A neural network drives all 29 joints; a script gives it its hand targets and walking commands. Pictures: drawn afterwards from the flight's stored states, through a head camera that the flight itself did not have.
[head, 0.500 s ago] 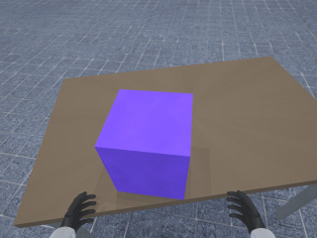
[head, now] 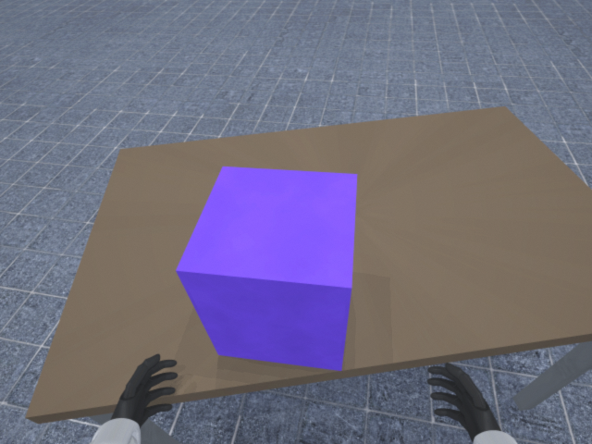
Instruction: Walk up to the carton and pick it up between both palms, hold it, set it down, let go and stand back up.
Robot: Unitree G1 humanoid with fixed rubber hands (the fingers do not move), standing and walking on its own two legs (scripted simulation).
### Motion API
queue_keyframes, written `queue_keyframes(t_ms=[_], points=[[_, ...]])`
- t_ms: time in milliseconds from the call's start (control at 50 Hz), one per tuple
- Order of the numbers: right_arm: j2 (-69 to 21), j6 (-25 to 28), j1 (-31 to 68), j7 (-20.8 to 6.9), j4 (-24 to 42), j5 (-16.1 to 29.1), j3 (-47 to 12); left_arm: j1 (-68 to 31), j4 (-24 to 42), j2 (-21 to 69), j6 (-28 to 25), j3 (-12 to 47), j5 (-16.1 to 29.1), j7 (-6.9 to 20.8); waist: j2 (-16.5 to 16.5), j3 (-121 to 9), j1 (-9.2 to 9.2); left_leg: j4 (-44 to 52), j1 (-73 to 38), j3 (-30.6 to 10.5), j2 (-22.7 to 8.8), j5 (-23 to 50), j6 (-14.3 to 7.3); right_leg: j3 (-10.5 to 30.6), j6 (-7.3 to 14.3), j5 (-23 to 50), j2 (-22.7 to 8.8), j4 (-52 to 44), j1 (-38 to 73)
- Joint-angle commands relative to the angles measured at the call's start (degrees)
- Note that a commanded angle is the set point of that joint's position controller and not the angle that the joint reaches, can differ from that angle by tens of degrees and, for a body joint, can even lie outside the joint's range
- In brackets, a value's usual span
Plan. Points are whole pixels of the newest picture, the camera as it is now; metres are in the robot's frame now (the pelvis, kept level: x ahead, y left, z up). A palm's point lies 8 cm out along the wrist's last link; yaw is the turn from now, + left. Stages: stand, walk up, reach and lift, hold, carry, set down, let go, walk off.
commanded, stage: stand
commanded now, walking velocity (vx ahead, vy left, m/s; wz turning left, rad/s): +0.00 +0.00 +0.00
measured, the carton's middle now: (283, 270) +0.37 +0.02 +0.00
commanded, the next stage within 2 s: none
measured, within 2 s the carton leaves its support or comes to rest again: neither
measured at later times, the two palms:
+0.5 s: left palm (110, 405) +0.20 +0.26 -0.04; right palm out of the picture +0.12 -0.30 -0.10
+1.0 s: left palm (100, 423) +0.18 +0.27 -0.04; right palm out of the picture +0.10 -0.30 -0.10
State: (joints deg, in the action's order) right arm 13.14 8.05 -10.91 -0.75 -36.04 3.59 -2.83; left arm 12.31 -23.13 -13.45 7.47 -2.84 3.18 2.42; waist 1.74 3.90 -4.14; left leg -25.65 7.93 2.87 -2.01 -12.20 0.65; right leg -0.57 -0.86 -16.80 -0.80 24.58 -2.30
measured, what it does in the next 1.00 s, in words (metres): stands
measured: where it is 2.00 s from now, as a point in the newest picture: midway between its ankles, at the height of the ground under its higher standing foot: outside the picture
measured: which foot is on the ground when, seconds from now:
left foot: down 0.00-1.00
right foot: down 0.00-1.00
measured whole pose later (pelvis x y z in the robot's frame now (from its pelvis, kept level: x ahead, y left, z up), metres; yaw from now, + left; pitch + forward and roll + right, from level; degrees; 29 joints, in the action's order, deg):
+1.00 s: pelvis +0.01 +0.00 +0.00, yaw +0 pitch -3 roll +0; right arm 22.6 2.8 -10.1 -1.3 -48.7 3.1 -2.9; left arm 13.3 -30.8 -20.5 -1.3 -2.8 2.6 1.1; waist 1.0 0.7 -4.1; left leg -27.8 11.1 2.9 -1.7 -13.6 0.8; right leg -0.6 -0.4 -19.1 -1.2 28.2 -6.0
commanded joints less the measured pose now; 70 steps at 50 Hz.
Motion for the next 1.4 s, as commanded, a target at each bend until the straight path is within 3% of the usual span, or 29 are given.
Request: queue_keyframes(t_ms=[0, 40, 100, 120, 160, 220, 240, 260, 280, 340, 440, 460, 560, 600, 620, 660, 800, 920, 960, 980, 1020, 1060, 1100, 1160, 1180, 1280, 1320, 1380], points=[[13.77, -3.83, 0.85, 1.34, -1.51, -7.57, 7.02, -4.24, -0.04, -15.21, -6.75, -4.97, -6.49, -3.33, -6.67, -0.62, 3.84, 0.88, 3.45, -1.66, -2.07, -2.2, -1.23, 4.85, 1.63, -4.45, -3.98, -4.87, -14.0], [14.22, -3.89, 2.08, 0.44, -2.36, -7.19, 6.42, -4.55, -0.31, -14.97, -7.69, -4.69, -6.4, -2.82, -6.16, -2.33, 4.23, 1.25, 4.14, -2.5, -2.39, -5.84, -1.67, 4.36, 1.97, -5.97, -3.79, -3.63, -13.84], [15.01, -3.91, 3.26, -0.37, -4.3, -7.16, 5.79, -2.83, -1.69, -16.12, -8.23, -4.56, -6.26, -2.65, -6.39, -4.98, 5.03, -0.49, 3.46, -2.57, -2.93, -0.92, -2.14, 4.34, 2.39, -1.24, -4.2, -2.45, -11.81], [15.22, -4.04, 2.17, -0.36, -4.86, -7.02, 5.63, -3.73, -1.22, -16.15, -8.58, -4.37, -6.08, -2.48, -6.93, -6.03, 4.54, -1.07, 2.7, -3.26, -3.49, 2.41, -2.52, 4.28, 2.64, 0.66, -4.51, -1.88, -11.39], [17.24, -4.06, 3.16, -0.77, -5.84, -6.63, 5.56, -3.45, -1.96, -16.46, -8.93, -3.95, -5.56, -2.44, -6.33, -8.42, 5.04, -1.19, 1.87, -3.61, -3.9, 6.38, -2.59, 3.83, 2.71, 5.15, -4.6, -0.62, -10.13], [19.07, -4.7, 2.47, -0.63, -7.13, -6.46, 5.54, -2.02, -3.57, -17.99, -9.26, -3.85, -5.28, -2.52, -3.72, -9.42, 4.3, -1.76, 1.8, -3.95, -4.34, 10.87, -2.78, 3.09, 2.59, 11.68, -4.75, 0.57, -7.41], [18.54, -4.93, 3.17, -0.64, -7.51, -6.55, 5.38, -1.47, -3.9, -18.14, -9.28, -3.69, -5.28, -2.64, -5.42, -7.6, 5.08, -1.46, 2.39, -4.19, -4.53, 11.14, -2.82, 3.01, 2.66, 10.88, -4.73, 0.61, -7.91], [19.67, -4.89, 2.92, -0.75, -7.75, -6.39, 5.73, -0.74, -4.4, -18.31, -9.33, -3.77, -5.21, -2.57, -5.41, -8.67, 5.14, -2.09, 1.7, -4.04, -4.68, 12.51, -2.86, 2.91, 2.92, 12.87, -5.01, 0.61, -7.16], [19.06, -5.1, 1.93, -0.83, -8.13, -6.0, 5.57, -1.25, -4.69, -18.78, -9.26, -3.7, -5.48, -2.83, -5.15, -8.8, 4.09, -2.46, 0.14, -3.78, -4.8, 14.55, -2.61, 3.19, 3.07, 15.82, -5.26, 0.67, -7.93], [19.34, -5.23, 2.08, -0.59, -8.46, -6.07, 5.52, -0.4, -5.94, -18.42, -9.38, -3.68, -5.02, -2.97, -5.58, -10.46, 4.78, -3.06, 0.25, -3.37, -4.73, 18.66, -3.12, 2.49, 2.77, 21.14, -5.33, 1.59, -4.95], [19.99, -5.61, 2.15, -0.34, -9.08, -5.9, 5.6, -1.04, -6.68, -17.46, -9.21, -3.12, -5.19, -3.13, -6.11, -9.37, 3.9, -3.32, -1.39, -3.18, -5.1, 19.97, -2.9, 1.92, 2.92, 23.71, -5.46, 1.16, -6.5], [20.11, -5.51, 2.35, -0.46, -9.31, -5.95, 5.8, -0.41, -6.55, -17.9, -9.47, -3.21, -4.83, -3.09, -5.02, -10.91, 3.99, -3.24, -1.67, -3.25, -4.92, 20.54, -2.99, 2.3, 2.97, 24.27, -5.73, 1.44, -5.5], [19.45, -5.5, 3.12, -0.41, -9.64, -5.68, 5.42, -0.29, -7.21, -18.2, -9.28, -3.16, -4.91, -3.35, -6.07, -10.15, 4.08, -2.48, -2.64, -3.46, -5.12, 20.23, -2.66, 2.19, 2.81, 23.58, -5.61, 0.65, -6.3], [19.72, -5.64, 3.15, -0.34, -9.86, -5.56, 5.38, -0.4, -7.18, -18.05, -9.36, -3.04, -5.06, -3.22, -4.94, -10.17, 3.96, -2.29, -1.78, -3.7, -5.28, 18.59, -2.77, 2.43, 2.86, 21.16, -5.67, 0.23, -5.68], [19.43, -5.66, 3.01, -0.37, -10.15, -5.67, 5.4, -0.73, -7.76, -18.31, -9.32, -3.18, -5.01, -3.28, -6.26, -9.1, 3.56, -1.87, -1.62, -4.04, -5.54, 18.5, -2.85, 2.22, 2.83, 21.48, -5.78, -0.06, -6.23], [19.82, -5.69, 2.37, -0.12, -10.63, -5.66, 5.18, -1.36, -7.9, -18.36, -9.48, -3.05, -5.04, -3.23, -5.34, -8.14, 3.13, -1.34, -0.75, -3.54, -5.07, 17.51, -2.72, 2.7, 2.84, 20.73, -5.84, -0.5, -5.8], [20.39, -5.11, 4.21, -0.27, -11.43, -5.68, 5.24, -0.75, -9.51, -17.49, -9.55, -2.58, -4.81, -3.14, -6.25, -8.11, 4.14, -0.72, -1.05, -4.22, -5.41, 17.25, -2.72, 2.4, 2.77, 18.82, -5.69, -0.96, -6.02], [20.13, -5.38, 3.46, -0.29, -12.42, -5.55, 4.8, -1.96, -9.92, -18.83, -9.62, -2.87, -4.85, -3.11, -5.37, -5.36, 3.34, 1.06, 0.77, -4.32, -5.16, 11.9, -2.62, 3.6, 3.13, 13.53, -6.05, -2.53, -7.57], [20.53, -5.39, 4.69, -0.32, -12.43, -5.61, 5.01, -1.51, -10.36, -18.6, -9.68, -2.65, -4.92, -3.11, -6.09, -5.98, 4.15, 1.46, 0.81, -5.0, -5.38, 10.59, -3.14, 2.95, 2.89, 12.61, -5.45, -2.34, -7.13], [20.03, -5.42, 4.13, -0.38, -12.57, -5.45, 4.82, -1.43, -10.35, -19.11, -9.83, -2.73, -4.96, -3.26, -7.18, -4.68, 3.6, 1.94, 1.33, -5.25, -5.42, 10.1, -2.84, 3.12, 2.94, 11.79, -5.43, -2.74, -8.03], [20.46, -5.12, 4.56, -0.52, -12.77, -5.48, 4.86, -2.28, -10.41, -18.34, -9.69, -2.7, -4.98, -3.04, -5.58, -4.79, 3.64, 2.23, 2.08, -5.45, -5.37, 7.91, -3.07, 3.47, 2.95, 10.91, -5.73, -2.61, -7.47], [20.04, -5.33, 4.51, -0.51, -13.15, -5.66, 4.87, -1.68, -10.93, -18.91, -9.93, -2.58, -4.87, -2.93, -7.01, -3.89, 3.67, 2.8, 2.18, -5.61, -5.57, 7.37, -3.14, 3.41, 3.07, 9.17, -5.55, -3.24, -8.54], [20.48, -5.22, 5.15, -0.61, -13.5, -5.45, 4.76, -1.42, -11.44, -18.33, -9.88, -2.47, -4.7, -2.82, -4.79, -4.97, 4.12, 2.76, 2.07, -5.83, -5.6, 6.66, -2.92, 3.38, 3.03, 8.42, -5.63, -3.11, -7.79], [20.36, -5.16, 4.51, -0.51, -14.13, -5.44, 4.84, -1.53, -12.34, -18.82, -9.84, -2.44, -4.75, -2.79, -6.44, -3.82, 3.4, 3.48, 2.31, -6.02, -5.55, 4.37, -3.08, 4.18, 2.91, 6.72, -5.6, -4.09, -8.21], [20.27, -5.18, 5.29, -0.62, -14.05, -5.48, 4.63, -1.52, -12.39, -19.09, -9.9, -2.36, -4.71, -2.9, -7.09, -1.91, 4.09, 3.23, 3.57, -5.72, -5.36, 4.76, -3.18, 4.39, 2.88, 6.52, -5.87, -4.25, -9.16], [20.56, -5.0, 4.63, -0.63, -15.04, -5.62, 4.82, -2.49, -12.74, -19.06, -9.78, -2.43, -4.9, -2.93, -5.67, -2.19, 3.14, 3.46, 2.65, -6.13, -5.59, 4.64, -2.95, 4.31, 2.98, 6.98, -5.55, -4.39, -9.37], [20.88, -5.05, 4.91, -0.59, -15.25, -5.52, 4.7, -1.35, -13.15, -18.83, -10.02, -2.24, -4.39, -2.79, -6.46, -2.03, 4.14, 4.45, 3.87, -7.02, -5.9, 3.31, -3.54, 4.25, 2.97, 6.26, -5.55, -3.89, -8.57], [20.71, -5.1, 5.55, -0.58, -15.49, -5.34, 4.66, -2.8, -13.79, -19.13, -9.92, -2.4, -4.6, -2.83, -6.41, -1.74, 3.57, 4.37, 3.67, -6.12, -5.18, 4.03, -3.09, 4.3, 2.67, 6.62, -5.31, -4.4, -8.85]])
